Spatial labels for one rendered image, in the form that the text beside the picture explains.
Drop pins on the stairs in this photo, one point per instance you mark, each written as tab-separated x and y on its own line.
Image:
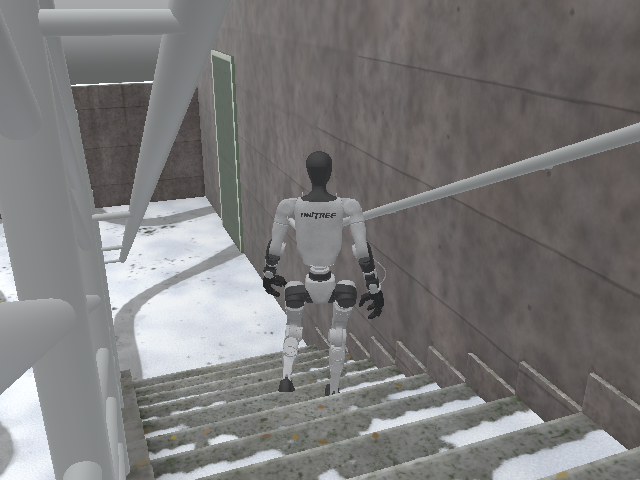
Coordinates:
229	422

